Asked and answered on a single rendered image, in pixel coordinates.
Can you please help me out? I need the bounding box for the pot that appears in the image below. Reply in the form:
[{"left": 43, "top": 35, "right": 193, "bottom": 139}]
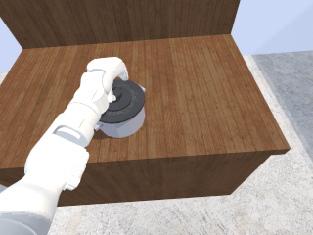
[{"left": 94, "top": 84, "right": 146, "bottom": 138}]

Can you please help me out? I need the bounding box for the lid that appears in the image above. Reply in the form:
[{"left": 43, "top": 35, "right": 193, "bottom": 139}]
[{"left": 99, "top": 79, "right": 145, "bottom": 124}]

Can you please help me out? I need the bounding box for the knob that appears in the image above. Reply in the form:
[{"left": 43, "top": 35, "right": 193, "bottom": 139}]
[{"left": 112, "top": 87, "right": 122, "bottom": 101}]

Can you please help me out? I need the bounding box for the robot left upper arm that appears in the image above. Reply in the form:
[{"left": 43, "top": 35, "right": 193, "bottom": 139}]
[{"left": 0, "top": 133, "right": 90, "bottom": 235}]

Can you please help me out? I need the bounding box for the left robot hand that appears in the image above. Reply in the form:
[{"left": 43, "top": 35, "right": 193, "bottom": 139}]
[{"left": 86, "top": 57, "right": 129, "bottom": 103}]

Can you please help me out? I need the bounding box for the robot left forearm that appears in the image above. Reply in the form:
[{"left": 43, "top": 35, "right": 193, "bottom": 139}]
[{"left": 24, "top": 66, "right": 113, "bottom": 174}]

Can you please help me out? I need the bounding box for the table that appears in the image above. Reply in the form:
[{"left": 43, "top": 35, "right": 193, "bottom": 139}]
[{"left": 0, "top": 0, "right": 291, "bottom": 207}]

